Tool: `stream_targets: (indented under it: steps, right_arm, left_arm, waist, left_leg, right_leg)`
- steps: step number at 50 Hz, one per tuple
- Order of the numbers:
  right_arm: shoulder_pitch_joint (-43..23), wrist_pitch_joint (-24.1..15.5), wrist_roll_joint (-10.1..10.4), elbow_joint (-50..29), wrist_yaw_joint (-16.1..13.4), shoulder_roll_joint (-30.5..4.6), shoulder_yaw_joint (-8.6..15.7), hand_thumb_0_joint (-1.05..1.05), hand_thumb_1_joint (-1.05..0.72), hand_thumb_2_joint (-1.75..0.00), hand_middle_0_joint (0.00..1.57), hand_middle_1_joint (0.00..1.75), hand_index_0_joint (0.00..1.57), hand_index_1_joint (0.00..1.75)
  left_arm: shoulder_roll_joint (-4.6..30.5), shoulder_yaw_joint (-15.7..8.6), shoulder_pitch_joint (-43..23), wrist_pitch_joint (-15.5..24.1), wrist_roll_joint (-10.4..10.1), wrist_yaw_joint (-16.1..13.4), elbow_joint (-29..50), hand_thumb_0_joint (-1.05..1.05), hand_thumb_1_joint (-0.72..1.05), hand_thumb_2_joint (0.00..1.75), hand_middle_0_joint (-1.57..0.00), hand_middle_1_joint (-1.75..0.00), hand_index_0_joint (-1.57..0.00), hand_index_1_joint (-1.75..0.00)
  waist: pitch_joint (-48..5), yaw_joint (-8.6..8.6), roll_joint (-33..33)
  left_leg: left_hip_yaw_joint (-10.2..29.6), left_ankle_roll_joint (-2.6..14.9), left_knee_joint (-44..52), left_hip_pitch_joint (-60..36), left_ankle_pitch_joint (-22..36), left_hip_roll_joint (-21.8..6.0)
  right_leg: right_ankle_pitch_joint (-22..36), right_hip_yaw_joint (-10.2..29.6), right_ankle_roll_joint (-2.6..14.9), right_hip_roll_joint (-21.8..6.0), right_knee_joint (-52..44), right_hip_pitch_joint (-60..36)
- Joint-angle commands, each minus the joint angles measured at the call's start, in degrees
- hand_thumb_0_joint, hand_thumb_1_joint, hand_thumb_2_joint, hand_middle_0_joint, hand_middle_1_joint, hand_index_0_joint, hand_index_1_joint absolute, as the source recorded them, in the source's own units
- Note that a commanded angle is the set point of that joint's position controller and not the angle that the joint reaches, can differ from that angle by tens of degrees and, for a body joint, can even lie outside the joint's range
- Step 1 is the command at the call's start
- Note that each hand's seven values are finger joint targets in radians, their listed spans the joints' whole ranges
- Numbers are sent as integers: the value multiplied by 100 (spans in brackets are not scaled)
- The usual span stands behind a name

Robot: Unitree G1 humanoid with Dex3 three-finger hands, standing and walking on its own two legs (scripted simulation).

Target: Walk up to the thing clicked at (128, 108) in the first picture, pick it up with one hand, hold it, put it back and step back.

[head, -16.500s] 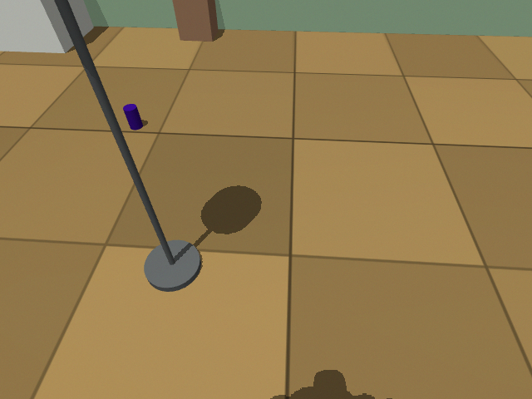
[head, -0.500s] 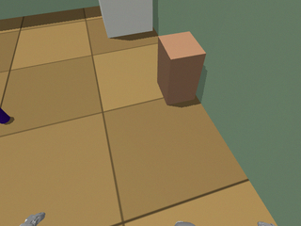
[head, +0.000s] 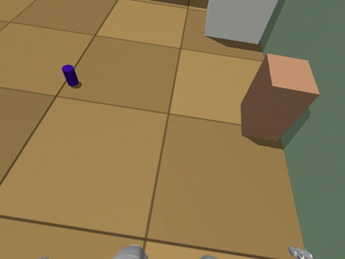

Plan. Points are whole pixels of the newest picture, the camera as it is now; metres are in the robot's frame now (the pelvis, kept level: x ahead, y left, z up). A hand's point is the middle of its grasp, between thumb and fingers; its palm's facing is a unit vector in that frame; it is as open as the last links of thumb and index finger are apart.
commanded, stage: walk up
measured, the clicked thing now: (70, 75) +1.36 +0.80 -0.68
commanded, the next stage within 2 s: stand in 1.44 s
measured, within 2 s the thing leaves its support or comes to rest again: neither
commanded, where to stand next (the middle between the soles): +0.08 -0.01 m, yaw +22 degrees
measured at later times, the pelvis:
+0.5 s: pelvis +0.00 -0.03 +0.01, yaw +14 degrees
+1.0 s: pelvis +0.01 -0.03 +0.00, yaw +22 degrees
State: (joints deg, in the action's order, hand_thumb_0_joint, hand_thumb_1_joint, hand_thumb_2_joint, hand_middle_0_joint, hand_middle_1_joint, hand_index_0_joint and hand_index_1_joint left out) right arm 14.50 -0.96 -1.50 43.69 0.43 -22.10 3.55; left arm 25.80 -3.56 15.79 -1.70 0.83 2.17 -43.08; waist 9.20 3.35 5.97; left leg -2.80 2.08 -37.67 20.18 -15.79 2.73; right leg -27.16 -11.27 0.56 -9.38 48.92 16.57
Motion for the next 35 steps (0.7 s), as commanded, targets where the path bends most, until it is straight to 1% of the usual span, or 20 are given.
stream_targets:
  steps: [1,3,5,7,12,15,17,18,19,20,21,22,24,26,29,30,32,33,34,35]
  right_arm:
    - [407,-181,164,-467,-288,-2090,618,0,-90,-90,20,30,20,30]
    - [80,-155,142,-542,-341,-1600,419,0,-90,-90,20,30,20,30]
    - [3,-167,135,-531,-314,-1593,379,0,-90,-90,20,30,20,30]
    - [-116,-143,86,-551,-259,-1605,369,0,-90,-90,20,30,20,30]
    - [-266,45,-98,-706,-138,-1705,462,0,-90,-90,20,30,20,30]
    - [-289,153,-139,-774,-78,-1685,492,0,-90,-90,20,30,20,30]
    - [-414,223,-61,-807,-70,-1543,427,0,-90,-90,20,30,20,30]
    - [-399,225,30,-833,-89,-1231,324,0,-90,-90,20,30,20,30]
    - [-392,173,114,-897,-111,-770,170,0,-90,-90,20,30,20,30]
    - [-390,162,7,-802,-175,-1166,298,0,-90,-90,20,30,20,30]
    - [-207,151,26,-632,-193,-1492,378,0,-90,-90,20,30,20,30]
    - [-112,122,46,-469,-152,-1719,428,0,-90,-90,20,30,20,30]
    - [-126,45,85,-318,-75,-1417,394,0,-90,-90,20,30,20,30]
    - [-198,17,69,-292,-21,-1136,274,0,-90,-90,20,30,20,30]
    - [-290,-110,120,-207,0,-959,171,0,-90,-90,20,30,20,30]
    - [-298,-152,132,-144,-13,-954,186,0,-90,-90,20,30,20,30]
    - [122,-230,121,117,-87,-952,238,0,-90,-90,20,30,20,30]
    - [356,-263,103,269,-146,-1054,295,0,-90,-90,20,30,20,30]
    - [603,-312,54,304,-205,-1298,376,0,-90,-90,20,30,20,30]
    - [520,-348,-37,177,-252,-1651,417,0,-90,-90,20,30,20,30]
  left_arm:
    - [1118,-252,103,57,-33,-146,560,0,90,90,-20,-30,-20,-30]
    - [1049,-289,29,43,-22,-135,381,0,90,90,-20,-30,-20,-30]
    - [1014,-298,248,14,-41,-119,199,0,90,90,-20,-30,-20,-30]
    - [955,-305,326,24,-35,-133,77,0,90,90,-20,-30,-20,-30]
    - [1020,-340,380,105,-43,-212,-65,0,90,90,-20,-30,-20,-30]
    - [907,-342,540,228,-56,-292,-138,0,90,90,-20,-30,-20,-30]
    - [809,-335,787,347,-28,-329,-251,0,90,90,-20,-30,-20,-30]
    - [1034,-374,907,423,68,-360,-222,0,90,90,-20,-30,-20,-30]
    - [1641,-504,681,468,212,-382,-91,0,90,90,-20,-30,-20,-30]
    - [1914,-591,56,432,196,-359,79,0,90,90,-20,-30,-20,-30]
    - [2013,-592,-550,427,207,-357,227,0,90,90,-20,-30,-20,-30]
    - [1576,-519,-582,433,133,-330,251,0,90,90,-20,-30,-20,-30]
    - [1204,-338,-350,491,131,-333,97,0,90,90,-20,-30,-20,-30]
    - [1261,-371,116,465,141,-305,-93,0,90,90,-20,-30,-20,-30]
    - [1254,-391,343,393,168,-223,-1,0,90,90,-20,-30,-20,-30]
    - [1256,-387,332,347,139,-205,28,0,90,90,-20,-30,-20,-30]
    - [1208,-343,135,236,24,-172,109,0,90,90,-20,-30,-20,-30]
    - [980,-262,193,189,5,-173,142,0,90,90,-20,-30,-20,-30]
    - [677,-152,324,178,-27,-176,156,0,90,90,-20,-30,-20,-30]
    - [307,-48,387,147,-64,-166,267,0,90,90,-20,-30,-20,-30]
  waist:
    - [-1426,-397,-1683]
    - [-1092,-304,-1338]
    - [-836,-257,-1554]
    - [-803,-225,-1657]
    - [-730,-344,-1870]
    - [-1061,-330,-1776]
    - [-1191,-59,-1320]
    - [-1301,75,-528]
    - [-953,89,939]
    - [-630,-1,783]
    - [-483,-201,1101]
    - [-229,-236,444]
    - [-334,-268,295]
    - [-472,-36,753]
    - [-794,191,1132]
    - [-863,191,1096]
    - [-1070,-83,599]
    - [-1188,-208,106]
    - [-1499,-368,-493]
    - [-1527,-316,-1501]
  left_leg:
    - [4004,1675,1621,-1618,755,-2329]
    - [2633,1090,1448,-1056,679,-1558]
    - [2116,856,1403,-338,759,-1173]
    - [2080,876,1434,111,653,-1007]
    - [2426,1001,1484,683,-844,-859]
    - [2677,1069,971,512,-349,-894]
    - [2409,804,328,704,-5,-635]
    - [2029,484,-547,946,-141,-262]
    - [1200,41,-1673,2051,-977,568]
    - [1011,-170,-2450,2226,-1707,246]
    - [1221,-152,-3003,1973,-1639,-181]
    - [1185,-240,-2938,1753,-1363,-197]
    - [793,-208,-2469,1547,-911,8]
    - [471,-196,-1884,1378,-778,43]
    - [6,-236,-606,965,-750,63]
    - [-115,-266,-223,755,-576,121]
    - [-427,-273,800,-375,710,286]
    - [-246,-194,1096,-1073,969,266]
    - [603,48,1011,-1874,1146,-175]
    - [2650,551,1238,-2332,1139,-1407]
  right_leg:
    - [-772,1255,-74,200,1903,1770]
    - [-330,1400,-24,127,1479,1681]
    - [110,1204,-35,237,1142,1225]
    - [212,1069,-70,363,1122,893]
    - [153,907,-92,509,460,644]
    - [-80,848,-54,737,-373,230]
    - [618,840,65,909,-1745,-540]
    - [305,1699,258,365,-2597,-840]
    - [-262,3575,701,-1098,-3234,-993]
    - [-585,4421,1413,-2035,-3452,-288]
    - [-384,4887,1824,-2410,-3578,70]
    - [242,3881,1639,-1930,-3280,160]
    - [1981,2143,1045,-813,-2545,-296]
    - [2361,1632,866,-473,-2322,-671]
    - [2938,1205,907,-343,-1934,-1233]
    - [2998,1114,908,-309,-1721,-1234]
    - [2861,842,755,-270,-1013,-684]
    - [2543,670,603,-100,-351,-255]
    - [1711,683,365,-35,388,436]
    - [-537,822,105,414,903,1730]
